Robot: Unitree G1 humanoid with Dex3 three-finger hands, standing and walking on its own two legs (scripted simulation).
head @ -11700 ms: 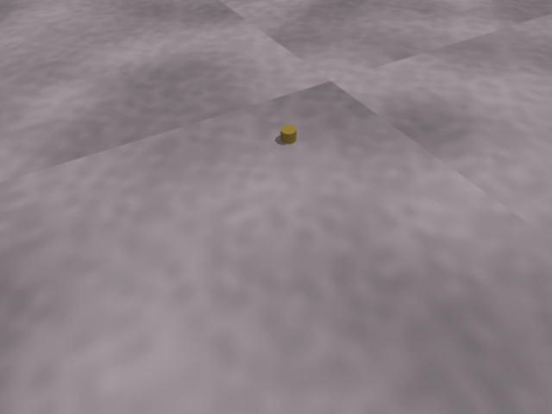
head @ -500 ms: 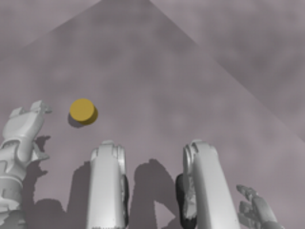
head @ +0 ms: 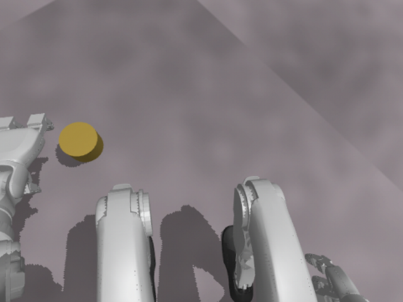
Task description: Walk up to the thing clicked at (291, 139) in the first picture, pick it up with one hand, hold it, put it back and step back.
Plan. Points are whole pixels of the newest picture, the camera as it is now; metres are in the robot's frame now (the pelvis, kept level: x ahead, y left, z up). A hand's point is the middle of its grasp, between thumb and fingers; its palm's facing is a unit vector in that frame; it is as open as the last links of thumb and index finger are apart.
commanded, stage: rise first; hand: left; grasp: from above
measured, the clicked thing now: (82, 142) +0.47 +0.31 -0.32
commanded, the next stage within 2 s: approach in 0.66 s
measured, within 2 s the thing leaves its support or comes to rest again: neither
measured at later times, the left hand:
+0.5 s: hand (43, 156) +0.40 +0.35 -0.19, palm faces -0.44 -0.10 -0.89, open 14.0 cm
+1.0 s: hand (58, 145) +0.43 +0.33 -0.21, palm faces -0.45 -0.07 -0.89, open 13.9 cm
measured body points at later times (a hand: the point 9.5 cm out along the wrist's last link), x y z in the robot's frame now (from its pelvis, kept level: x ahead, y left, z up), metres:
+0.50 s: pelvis +0.01 +0.00 -0.02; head +0.24 +0.07 +0.36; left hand +0.42 +0.35 -0.13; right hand +0.11 -0.28 -0.14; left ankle +0.09 +0.13 -0.32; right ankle +0.10 -0.13 -0.32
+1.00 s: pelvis +0.01 +0.00 -0.03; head +0.25 +0.08 +0.34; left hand +0.45 +0.33 -0.16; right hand +0.10 -0.28 -0.14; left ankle +0.09 +0.13 -0.32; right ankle +0.10 -0.13 -0.32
